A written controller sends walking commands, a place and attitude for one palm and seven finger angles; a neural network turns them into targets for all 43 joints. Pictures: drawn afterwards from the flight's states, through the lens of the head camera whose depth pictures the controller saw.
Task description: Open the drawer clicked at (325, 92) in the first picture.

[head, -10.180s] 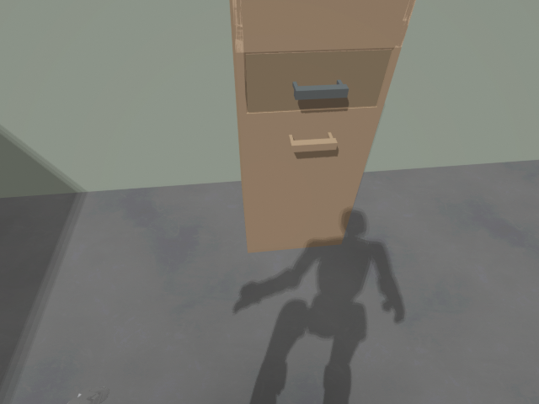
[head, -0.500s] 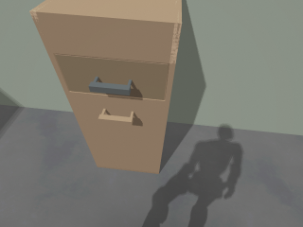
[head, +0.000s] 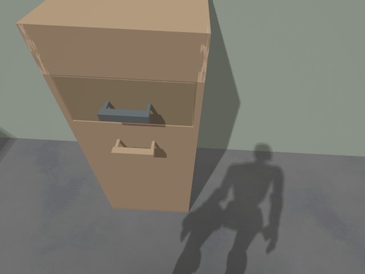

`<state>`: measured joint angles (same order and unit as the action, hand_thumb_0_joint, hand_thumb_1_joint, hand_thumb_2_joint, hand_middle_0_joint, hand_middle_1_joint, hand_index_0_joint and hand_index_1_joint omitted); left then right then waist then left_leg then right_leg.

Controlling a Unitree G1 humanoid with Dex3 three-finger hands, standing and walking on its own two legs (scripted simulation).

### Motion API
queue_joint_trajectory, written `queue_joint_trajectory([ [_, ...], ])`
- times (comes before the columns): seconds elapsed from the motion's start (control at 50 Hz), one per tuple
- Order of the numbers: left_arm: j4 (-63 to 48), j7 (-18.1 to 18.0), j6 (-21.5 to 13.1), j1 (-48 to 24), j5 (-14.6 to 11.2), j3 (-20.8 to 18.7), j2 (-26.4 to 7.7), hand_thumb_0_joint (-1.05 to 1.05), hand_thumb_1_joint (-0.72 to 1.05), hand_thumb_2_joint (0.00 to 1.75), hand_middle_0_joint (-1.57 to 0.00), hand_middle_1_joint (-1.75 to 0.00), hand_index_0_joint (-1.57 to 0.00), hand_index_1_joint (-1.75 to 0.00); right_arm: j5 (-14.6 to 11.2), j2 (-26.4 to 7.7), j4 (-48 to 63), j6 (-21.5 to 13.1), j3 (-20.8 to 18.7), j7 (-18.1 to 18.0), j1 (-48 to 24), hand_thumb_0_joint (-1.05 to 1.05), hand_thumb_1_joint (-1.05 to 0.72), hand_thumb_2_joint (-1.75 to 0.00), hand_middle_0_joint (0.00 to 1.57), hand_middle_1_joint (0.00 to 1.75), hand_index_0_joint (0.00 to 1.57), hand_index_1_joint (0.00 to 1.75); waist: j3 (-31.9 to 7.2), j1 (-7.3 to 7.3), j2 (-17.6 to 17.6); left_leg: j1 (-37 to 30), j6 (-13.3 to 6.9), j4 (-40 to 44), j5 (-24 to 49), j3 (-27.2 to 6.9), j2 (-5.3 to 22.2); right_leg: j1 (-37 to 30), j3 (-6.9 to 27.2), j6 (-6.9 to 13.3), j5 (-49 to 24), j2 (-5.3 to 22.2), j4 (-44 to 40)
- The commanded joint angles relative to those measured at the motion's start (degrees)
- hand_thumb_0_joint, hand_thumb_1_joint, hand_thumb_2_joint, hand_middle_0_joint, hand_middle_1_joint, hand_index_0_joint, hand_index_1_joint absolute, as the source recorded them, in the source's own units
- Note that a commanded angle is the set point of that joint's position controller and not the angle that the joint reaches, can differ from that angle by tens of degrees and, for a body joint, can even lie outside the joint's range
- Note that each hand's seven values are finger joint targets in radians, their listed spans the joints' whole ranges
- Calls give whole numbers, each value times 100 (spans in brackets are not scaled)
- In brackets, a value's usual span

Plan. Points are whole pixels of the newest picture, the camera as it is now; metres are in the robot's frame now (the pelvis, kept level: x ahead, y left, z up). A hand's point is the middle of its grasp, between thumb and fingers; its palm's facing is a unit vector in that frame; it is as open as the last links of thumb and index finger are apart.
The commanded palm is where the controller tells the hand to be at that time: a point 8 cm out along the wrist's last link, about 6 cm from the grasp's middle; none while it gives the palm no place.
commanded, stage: look again from close up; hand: left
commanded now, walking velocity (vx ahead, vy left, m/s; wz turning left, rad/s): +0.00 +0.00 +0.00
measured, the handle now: (126, 110) +0.53 +0.20 +0.03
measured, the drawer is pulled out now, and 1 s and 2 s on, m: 0.00 0.00 0.00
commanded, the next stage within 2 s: shuffle to correct the standing spot in 0.56 s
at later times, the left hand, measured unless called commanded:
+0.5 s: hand out of the picture -0.04 +0.16 -0.18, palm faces +0.01 -0.98 -0.18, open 7.4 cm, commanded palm none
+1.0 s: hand out of the picture -0.08 +0.15 -0.19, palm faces +0.06 -0.99 -0.14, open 7.4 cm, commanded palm none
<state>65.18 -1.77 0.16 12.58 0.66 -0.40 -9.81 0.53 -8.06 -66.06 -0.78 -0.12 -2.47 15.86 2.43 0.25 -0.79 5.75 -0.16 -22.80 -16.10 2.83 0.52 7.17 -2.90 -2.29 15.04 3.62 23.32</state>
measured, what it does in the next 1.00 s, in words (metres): stands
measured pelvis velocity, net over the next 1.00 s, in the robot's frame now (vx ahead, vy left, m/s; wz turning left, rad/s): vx -0.03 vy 0.00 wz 0.01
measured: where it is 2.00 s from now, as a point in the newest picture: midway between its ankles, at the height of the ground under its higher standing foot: outside the picture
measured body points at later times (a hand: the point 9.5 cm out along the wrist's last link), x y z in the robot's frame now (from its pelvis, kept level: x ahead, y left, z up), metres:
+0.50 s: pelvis -0.04 +0.00 -0.01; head -0.05 +0.00 +0.44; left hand -0.04 +0.22 -0.17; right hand -0.02 -0.23 -0.16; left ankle -0.04 +0.11 -0.74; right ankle -0.03 -0.14 -0.74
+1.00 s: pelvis -0.03 +0.00 -0.01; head -0.04 +0.01 +0.44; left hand -0.09 +0.21 -0.18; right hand -0.08 -0.22 -0.17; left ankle -0.04 +0.11 -0.74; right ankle -0.03 -0.14 -0.74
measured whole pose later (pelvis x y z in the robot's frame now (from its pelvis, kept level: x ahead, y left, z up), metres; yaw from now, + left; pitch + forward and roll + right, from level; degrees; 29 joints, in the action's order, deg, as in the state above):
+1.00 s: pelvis -0.03 +0.00 -0.01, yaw +1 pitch -2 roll +0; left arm 63.3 -0.1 0.2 23.5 1.8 -1.3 -7.9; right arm 1.5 -7.3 -63.5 -0.9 -0.6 -0.9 23.4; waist 0.0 0.2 -1.4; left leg 13.1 -0.6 -33.6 -19.2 1.7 0.7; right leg 14.9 -2.2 2.2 22.9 2.7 36.1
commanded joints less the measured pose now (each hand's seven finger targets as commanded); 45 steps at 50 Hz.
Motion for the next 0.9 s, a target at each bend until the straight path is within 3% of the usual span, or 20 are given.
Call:
queue_joint_trajectory([
  [0.0, -90, -53, -48, 467, -33, -102, -460, 0, 90, 90, -20, -30, -20, -30, -9, -600, 148, -90, -90, -18, 312, 0, -90, -90, 20, 30, 20, 30, -26, 74, 152, 192, -59, 349, 2165, -436, 604, -164, 183, 213, -1469, 320, -207],
  [0.06, -74, -55, -58, 470, -37, -91, -435, 0, 90, 90, -20, -30, -20, -30, -11, -559, 103, -90, -88, -21, 393, 0, -90, -90, 20, 30, 20, 30, 27, 55, 116, 212, -53, 364, 2018, -416, 592, -136, 209, 216, -1451, 317, -246],
  [0.08, -40, -304, -254, 730, 62, -30, -563, 0, 90, 90, -20, -30, -20, -30, -68, -845, 522, -170, -86, 68, 50, 0, -90, -90, 20, 30, 20, 30, 96, 81, 131, 616, 72, -814, 3292, -257, 637, 144, 511, 248, -3443, 504, 113],
  [0.1, -157, -244, -324, 761, 43, -81, -842, 0, 90, 90, -20, -30, -20, -30, -24, -753, 701, -133, -67, 112, 105, 0, -90, -90, 20, 30, 20, 30, 9, -35, 265, 665, 82, -736, 2794, -129, 425, -121, 254, 324, -4235, 613, 358],
  [0.12, -254, -202, -323, 782, 26, -68, -696, 0, 90, 90, -20, -30, -20, -30, 37, -461, 629, -177, -78, 94, 467, 0, -90, -90, 20, 30, 20, 30, -498, -80, 264, 476, -42, -552, 2485, -161, 331, -324, 319, 373, -4419, 590, 799],
  [0.14, -253, -178, -311, 777, -9, -28, -609, 0, 90, 90, -20, -30, -20, -30, 35, -535, 572, -181, -81, 72, 645, 0, -90, -90, 20, 30, 20, 30, -960, -79, 183, 364, -106, -602, 2534, -223, 424, -446, 244, 392, -3811, 534, 813],
  [0.18, -323, -156, -268, 713, -19, -27, -491, 0, 90, 90, -20, -30, -20, -30, 3, -618, 622, -152, -98, 49, 629, 0, -90, -90, 20, 30, 20, 30, -1136, -87, 3, 196, -136, -620, 2827, -354, 567, -361, 175, 395, -2824, 394, 765],
  [0.22, -371, -138, -193, 645, -5, -2, -434, 0, 90, 90, -20, -30, -20, -30, 19, -642, 648, -120, -88, 47, 517, 0, -90, -90, 20, 30, 20, 30, -636, -51, 69, 394, -167, -554, 2718, -406, 592, -33, 143, 376, -1898, 287, 665],
  [0.28, -369, -100, -135, 648, 4, 22, -392, 0, 90, 90, -20, -30, -20, -30, 18, -590, 681, -67, -63, 69, 347, 0, -90, -90, 20, 30, 20, 30, 209, -30, 114, 826, -163, -224, 1517, -435, 519, 416, 246, 369, -1028, 261, 361],
  [0.36, -421, -52, -97, 671, 17, 26, -420, 0, 90, 90, -20, -30, -20, -30, 22, -613, 708, -20, -52, 120, 333, 0, -90, -90, 20, 30, 20, 30, 683, -45, 35, 1180, -172, 140, 130, -507, 427, 749, 353, 358, 58, 191, 56],
  [0.42, -467, -29, -94, 738, 27, 17, -456, 0, 90, 90, -20, -30, -20, -30, 24, -632, 711, -7, -59, 137, 326, 0, -90, -90, 20, 30, 20, 30, 619, -35, 88, 1226, -176, 291, -374, -541, 397, 730, 385, 351, 324, 185, -62],
  [0.52, -487, -6, -113, 828, 19, 6, -428, 0, 90, 90, -20, -30, -20, -30, 18, -643, 662, -24, -50, 131, 407, 0, -90, -90, 20, 30, 20, 30, 362, -40, 90, 1076, -167, 282, -350, -513, 391, 684, 425, 338, 370, 205, -182],
  [0.64, -427, 1, -123, 961, 21, 7, -366, 0, 90, 90, -20, -30, -20, -30, 14, -566, 559, -2, -44, 133, 486, 0, -90, -90, 20, 30, 20, 30, 452, -35, -6, 1161, -141, 276, -447, -476, 364, 785, 456, 345, 595, 233, -340],
  [0.72, -444, 30, -75, 1133, 75, -88, -424, 0, 90, 90, -20, -30, -20, -30, 77, -605, 496, 71, -92, 162, 651, 0, -90, -90, 20, 30, 20, 30, 513, 12, -70, 1473, -214, 116, -1620, -440, 276, 908, 547, 420, 2074, 210, -356],
  [0.8, -441, 63, -92, 1301, 59, -178, -461, 0, 90, 90, -20, -30, -20, -30, 93, -448, 523, 57, -90, 178, 699, 0, -90, -90, 20, 30, 20, 30, 688, 28, -300, 1647, -243, -430, -1309, -222, 80, 1033, 861, 622, 2414, 386, -452],
  [0.84, -465, 79, -107, 1245, 42, -218, -425, 0, 90, 90, -20, -30, -20, -30, 100, -402, 509, 10, -88, 175, 844, 0, -90, -90, 20, 30, 20, 30, 637, -39, -152, 1543, -282, -400, -1247, -266, 99, 1126, 776, 672, 2282, 373, -258],
  [0.88, -517, 108, -129, 1183, 50, -212, -309, 0, 90, 90, -20, -30, -20, -30, 97, -474, 465, -53, -103, 164, 989, 0, -90, -90, 20, 30, 20, 30, 580, -86, 352, 1345, -376, -3, -1470, -605, 319, 1271, 476, 641, 1946, 157, 186],
])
